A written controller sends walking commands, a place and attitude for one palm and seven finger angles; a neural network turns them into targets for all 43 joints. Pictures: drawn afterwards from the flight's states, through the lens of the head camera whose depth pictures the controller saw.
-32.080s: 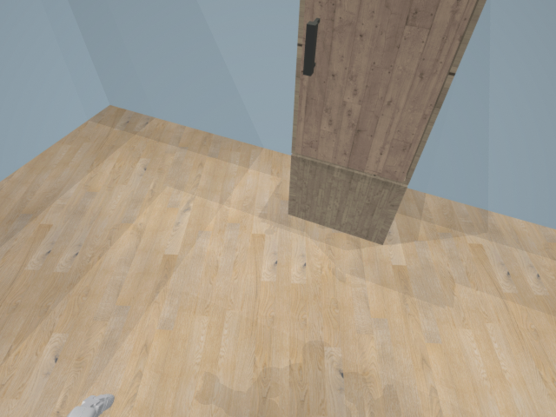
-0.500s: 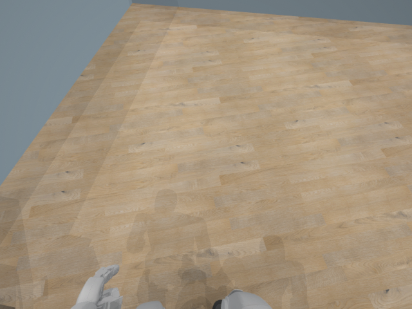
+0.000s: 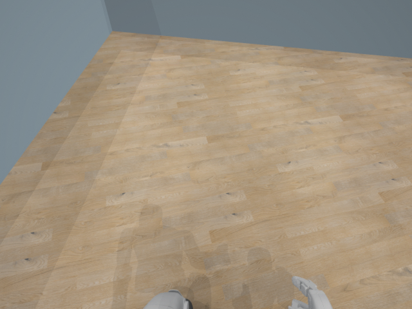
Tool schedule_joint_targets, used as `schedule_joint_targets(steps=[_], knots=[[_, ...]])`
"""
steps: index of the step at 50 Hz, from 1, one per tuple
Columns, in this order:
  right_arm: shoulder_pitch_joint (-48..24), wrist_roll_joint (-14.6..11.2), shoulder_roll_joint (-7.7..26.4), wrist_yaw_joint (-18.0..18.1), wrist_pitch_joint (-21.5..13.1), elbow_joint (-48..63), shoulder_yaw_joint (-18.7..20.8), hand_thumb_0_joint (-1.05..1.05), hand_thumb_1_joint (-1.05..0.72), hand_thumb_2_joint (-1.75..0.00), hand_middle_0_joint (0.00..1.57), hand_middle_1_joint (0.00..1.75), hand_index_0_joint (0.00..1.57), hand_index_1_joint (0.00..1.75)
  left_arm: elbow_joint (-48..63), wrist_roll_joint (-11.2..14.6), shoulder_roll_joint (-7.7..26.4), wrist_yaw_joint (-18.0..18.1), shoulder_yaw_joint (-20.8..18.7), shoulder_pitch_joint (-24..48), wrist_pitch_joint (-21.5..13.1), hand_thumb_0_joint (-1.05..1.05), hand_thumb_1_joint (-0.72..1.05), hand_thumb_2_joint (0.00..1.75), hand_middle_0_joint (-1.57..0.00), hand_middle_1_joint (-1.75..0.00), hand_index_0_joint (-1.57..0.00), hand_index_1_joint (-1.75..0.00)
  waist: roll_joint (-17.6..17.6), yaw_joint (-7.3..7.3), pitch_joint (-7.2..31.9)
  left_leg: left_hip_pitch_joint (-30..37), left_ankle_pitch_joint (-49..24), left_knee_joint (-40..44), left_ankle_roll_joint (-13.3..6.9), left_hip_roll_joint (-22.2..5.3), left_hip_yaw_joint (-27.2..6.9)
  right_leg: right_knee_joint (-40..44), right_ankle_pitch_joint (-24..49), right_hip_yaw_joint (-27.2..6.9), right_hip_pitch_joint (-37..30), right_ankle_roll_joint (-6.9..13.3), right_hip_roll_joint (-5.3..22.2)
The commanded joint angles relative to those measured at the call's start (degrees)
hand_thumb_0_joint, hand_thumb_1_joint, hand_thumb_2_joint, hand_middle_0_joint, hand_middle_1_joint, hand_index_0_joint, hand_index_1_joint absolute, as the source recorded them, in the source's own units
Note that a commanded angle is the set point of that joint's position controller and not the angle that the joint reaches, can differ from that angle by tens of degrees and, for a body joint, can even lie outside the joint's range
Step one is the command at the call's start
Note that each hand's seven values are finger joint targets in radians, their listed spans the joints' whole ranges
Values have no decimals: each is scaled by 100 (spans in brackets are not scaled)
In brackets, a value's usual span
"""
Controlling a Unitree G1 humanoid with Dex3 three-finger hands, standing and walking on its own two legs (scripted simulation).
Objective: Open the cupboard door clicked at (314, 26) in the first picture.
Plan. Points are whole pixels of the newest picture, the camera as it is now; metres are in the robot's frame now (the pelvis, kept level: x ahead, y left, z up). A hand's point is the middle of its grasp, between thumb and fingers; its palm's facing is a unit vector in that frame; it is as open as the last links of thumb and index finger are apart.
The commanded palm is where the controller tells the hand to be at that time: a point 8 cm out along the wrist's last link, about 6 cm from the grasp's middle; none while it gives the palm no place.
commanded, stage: walk to a spot facing it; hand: left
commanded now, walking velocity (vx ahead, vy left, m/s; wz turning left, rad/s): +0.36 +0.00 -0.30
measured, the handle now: out of the picture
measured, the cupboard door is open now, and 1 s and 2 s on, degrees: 40 40 40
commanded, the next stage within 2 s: turn to face it in 0.28 s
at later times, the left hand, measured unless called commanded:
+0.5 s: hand (175, 192) +0.42 +0.14 -0.15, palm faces -0.26 -0.95 -0.20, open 7.4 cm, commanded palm none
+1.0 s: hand (150, 200) +0.40 +0.21 -0.18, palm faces +0.13 -0.97 -0.19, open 7.3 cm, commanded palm none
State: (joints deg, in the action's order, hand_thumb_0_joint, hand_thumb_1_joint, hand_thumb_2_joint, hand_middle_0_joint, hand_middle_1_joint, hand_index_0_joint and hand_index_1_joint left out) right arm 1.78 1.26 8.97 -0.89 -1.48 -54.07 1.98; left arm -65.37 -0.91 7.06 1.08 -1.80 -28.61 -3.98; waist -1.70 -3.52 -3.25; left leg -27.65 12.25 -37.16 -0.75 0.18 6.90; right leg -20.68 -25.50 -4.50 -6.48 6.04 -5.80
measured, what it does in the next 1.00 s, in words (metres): walks ahead: left foot, then right foot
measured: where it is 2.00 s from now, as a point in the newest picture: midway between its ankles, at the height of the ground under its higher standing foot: (229, 267)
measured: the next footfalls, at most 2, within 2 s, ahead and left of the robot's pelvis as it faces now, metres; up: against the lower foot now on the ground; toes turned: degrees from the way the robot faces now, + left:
left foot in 0.02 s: +0.14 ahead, +0.09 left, +0.00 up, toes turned +4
right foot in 0.50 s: +0.34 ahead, -0.12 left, +0.00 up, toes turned -17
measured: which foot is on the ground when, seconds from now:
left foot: up 0.00-0.00, down 0.02-0.50, up 0.52-0.90, down 0.92-1.00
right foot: down 0.00-0.02, up 0.04-0.48, down 0.50-0.92, up 0.94-1.00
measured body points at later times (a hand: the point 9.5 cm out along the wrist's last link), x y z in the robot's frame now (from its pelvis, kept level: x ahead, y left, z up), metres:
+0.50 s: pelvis +0.23 -0.01 +0.00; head +0.28 -0.02 +0.45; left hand +0.43 +0.19 -0.13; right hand +0.06 -0.19 -0.13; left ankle +0.10 +0.09 -0.72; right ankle +0.31 -0.11 -0.71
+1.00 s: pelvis +0.33 +0.00 +0.00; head +0.37 +0.04 +0.44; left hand +0.39 +0.26 -0.17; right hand +0.41 -0.26 -0.13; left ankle +0.34 +0.10 -0.72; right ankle +0.29 -0.12 -0.68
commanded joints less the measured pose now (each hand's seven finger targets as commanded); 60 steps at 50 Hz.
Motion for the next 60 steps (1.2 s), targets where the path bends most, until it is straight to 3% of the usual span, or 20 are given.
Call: schedule_joint_targets(steps=[1, 2, 5, 8, 11, 19, 22, 24, 26, 27, 29, 33, 44, 45, 46, 47, 48, 51, 54, 60], knots=[[2910, 112, 1673, 216, -227, -390, 395, 0, -90, -90, 20, 30, 20, 30, 575, 185, 612, -51, -121, -94, -228, 0, 90, 90, -20, -30, -20, -30, 1662, 1216, 2056, 4719, -1509, 1243, -1524, -2737, -3622, -5513, 77, 260, 3510, -351, 180], [2526, 28, 1501, 230, -172, -288, 338, 0, -90, -90, 20, 30, 20, 30, 640, 114, 805, -8, -169, 282, -203, 0, 90, 90, -20, -30, -20, -30, 966, 1028, 1504, 3946, -1198, 1884, -1685, -2942, -3973, -6232, -250, -43, 3851, -253, 483], [1785, 34, 652, 259, -335, -165, 107, 0, -90, -90, 20, 30, 20, 30, 682, -67, 480, -146, -220, 862, 17, 0, 90, 90, -20, -30, -20, -30, 393, 482, -353, 1550, -768, 2503, -900, -2160, -2256, -6047, 878, 43, 4133, -422, 1029], [1973, 2, 524, 290, -458, -340, 50, 0, -90, -90, 20, 30, 20, 30, 673, -99, 192, -225, -196, 616, 242, 0, 90, 90, -20, -30, -20, -30, 573, 221, 7, 1751, -2407, 2366, -462, -1664, -708, -5425, 1184, 284, 4069, -552, 1032], [2147, -27, 566, 303, -447, -414, 74, 0, -90, -90, 20, 30, 20, 30, 849, -94, 225, -282, -250, 976, 331, 0, 90, 90, -20, -30, -20, -30, 791, 209, 127, 2001, -2996, 2339, -269, -1512, -152, -4870, 1594, 501, 4368, -617, 1066], [2862, 32, 729, 337, -271, -595, -21, 0, -90, -90, 20, 30, 20, 30, 1360, -41, 366, -360, -186, 2508, 359, 0, 90, 90, -20, -30, -20, -30, 784, 578, -265, 2432, -4789, 1917, -217, -1544, 435, -2401, 2028, 1258, 3955, -439, 707], [2871, 12, 836, 350, -234, -731, -42, 0, -90, -90, 20, 30, 20, 30, 1188, -65, 498, -234, -129, 1887, 239, 0, 90, 90, -20, -30, -20, -30, 922, 276, 274, 2640, -5906, 1027, -257, -1632, 245, -1727, 1926, 1235, 2734, -229, 436], [2665, -87, 800, 326, -213, -734, -59, 0, -90, -90, 20, 30, 20, 30, 865, -71, 806, -136, -166, 880, 121, 0, 90, 90, -20, -30, -20, -30, 711, -210, 901, 1923, -4828, -277, -72, -1326, 169, -878, 3269, 1006, 774, -118, 689], [3158, -241, 480, 312, -143, -641, -67, 0, -90, -90, 20, 30, 20, 30, 628, 27, 1621, -27, -276, 187, 2, 0, 90, 90, -20, -30, -20, -30, -770, -146, 2137, 158, 2661, -3328, 248, -135, -171, -840, 7599, -1396, -1078, 1134, 3552], [2876, -232, 444, 319, -43, -646, -66, 0, -90, -90, 20, 30, 20, 30, 781, 59, 1498, 29, -182, 729, 37, 0, 90, 90, -20, -30, -20, -30, -436, 3, 1595, 284, 2601, -3368, 188, -458, -769, -318, 6304, -959, 30, 1159, 3460], [2429, -156, 189, 265, 130, -608, -64, 0, -90, -90, 20, 30, 20, 30, 976, 51, 1174, 83, -144, 1502, 133, 0, 90, 90, -20, -30, -20, -30, -344, 270, 602, 25, 1973, -3404, 286, -639, -702, 129, 4917, -325, 1322, 704, 2952], [2673, -95, 61, 163, 366, -706, -8, 0, -90, -90, 20, 30, 20, 30, 1171, 37, 909, 69, -115, 2099, 136, 0, 90, 90, -20, -30, -20, -30, -534, 728, 442, 473, 1155, -2818, 405, -656, -441, 514, 3627, 958, 2357, 155, 2439], [1610, -10, 453, 9, 317, 24, 193, 0, -90, -90, 20, 30, 20, 30, 1313, -35, 1227, 25, -428, 1922, 308, 0, 90, 90, -20, -30, -20, -30, -407, 573, 384, 1077, 304, 307, 354, -439, 85, -811, 2260, 1597, 2059, -248, 2629], [1878, 7, 738, 5, 275, -9, 262, 0, -90, -90, 20, 30, 20, 30, 1369, 2, 1156, 5, -413, 1875, 351, 0, 90, 90, -20, -30, -20, -30, 396, 717, 543, 1650, -447, 1024, 216, -627, -353, -1600, 1760, 1767, 2407, -510, 2367], [2132, 62, 1367, 37, 221, 37, 398, 0, -90, -90, 20, 30, 20, 30, 1535, 51, 819, -29, -350, 1789, 400, 0, 90, 90, -20, -30, -20, -30, 2403, 797, 683, 2203, -2192, 1610, -488, -2082, -2536, -3051, -596, 1872, 3653, -994, 1500], [2358, 72, 1700, 133, 238, 12, 451, 0, -90, -90, 20, 30, 20, 30, 1792, 12, 820, -10, -276, 2255, 448, 0, 90, 90, -20, -30, -20, -30, 2207, 1006, 833, 2263, -3438, 1723, -1189, -2731, -3296, -4152, -1525, 1062, 4104, -1033, 1175], [2250, 83, 1782, 165, 228, 64, 473, 0, -90, -90, 20, 30, 20, 30, 1911, -12, 886, -20, -310, 2373, 456, 0, 90, 90, -20, -30, -20, -30, 1365, 876, 919, 2044, -2613, 1695, -1297, -2696, -2895, -4674, -1019, 624, 3996, -939, 1250], [1642, 11, 1400, 271, 108, 234, 340, 0, -90, -90, 20, 30, 20, 30, 1623, -45, 919, -56, -346, 2285, 467, 0, 90, 90, -20, -30, -20, -30, 1308, 586, 859, 2253, -3516, 1455, -726, -1787, -2035, -5111, 166, 387, 4451, -1093, 1172], [1517, -11, 1458, 281, 75, 263, 343, 0, -90, -90, 20, 30, 20, 30, 1513, -7, 968, -60, -326, 2003, 500, 0, 90, 90, -20, -30, -20, -30, 890, 460, 1033, 2492, -3843, 1344, -690, -1500, -1641, -4716, 377, 390, 4208, -1186, 1063], [1361, 20, 1599, 199, 181, 297, 425, 0, -90, -90, 20, 30, 20, 30, 1672, 28, 1020, -42, -268, 2238, 531, 0, 90, 90, -20, -30, -20, -30, 1009, 551, 770, 2131, -2772, 1464, -803, -1419, -1956, -3229, 113, 499, 3580, -1205, 883]])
